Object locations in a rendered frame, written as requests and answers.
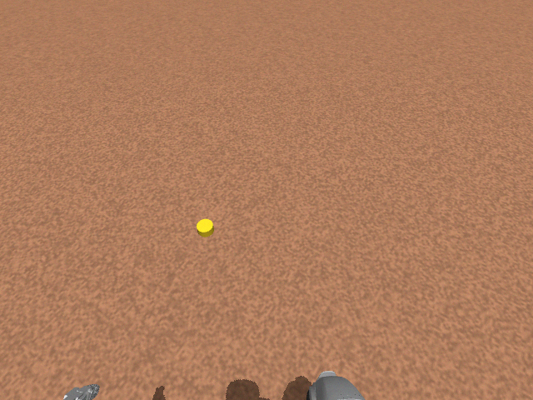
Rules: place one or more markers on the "tin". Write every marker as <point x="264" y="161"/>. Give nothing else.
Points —
<point x="205" y="228"/>

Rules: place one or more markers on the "left robot hand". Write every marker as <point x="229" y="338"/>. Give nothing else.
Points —
<point x="88" y="392"/>

